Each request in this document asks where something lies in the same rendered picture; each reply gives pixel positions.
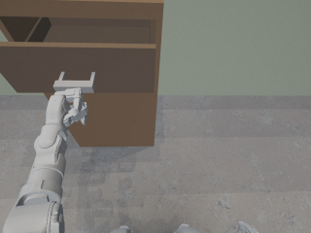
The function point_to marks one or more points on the robot left forearm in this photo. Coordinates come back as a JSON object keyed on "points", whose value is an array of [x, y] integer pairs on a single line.
{"points": [[47, 172]]}

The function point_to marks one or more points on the robot right hand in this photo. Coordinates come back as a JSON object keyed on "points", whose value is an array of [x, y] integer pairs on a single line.
{"points": [[246, 228]]}

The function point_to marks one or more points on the cabinet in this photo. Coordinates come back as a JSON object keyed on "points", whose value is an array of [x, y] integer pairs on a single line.
{"points": [[113, 119]]}

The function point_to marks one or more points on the handle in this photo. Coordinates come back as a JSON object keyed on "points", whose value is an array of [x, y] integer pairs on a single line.
{"points": [[85, 86]]}

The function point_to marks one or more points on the drawer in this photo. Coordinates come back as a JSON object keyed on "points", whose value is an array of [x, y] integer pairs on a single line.
{"points": [[121, 52]]}

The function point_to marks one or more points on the left robot upper arm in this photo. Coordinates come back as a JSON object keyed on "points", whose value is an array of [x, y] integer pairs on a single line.
{"points": [[44, 217]]}

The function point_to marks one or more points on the robot right shin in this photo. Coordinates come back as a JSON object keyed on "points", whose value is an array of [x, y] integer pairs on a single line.
{"points": [[183, 225]]}

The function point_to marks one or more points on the robot left hand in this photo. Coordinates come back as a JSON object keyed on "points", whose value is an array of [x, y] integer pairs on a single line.
{"points": [[59, 112]]}

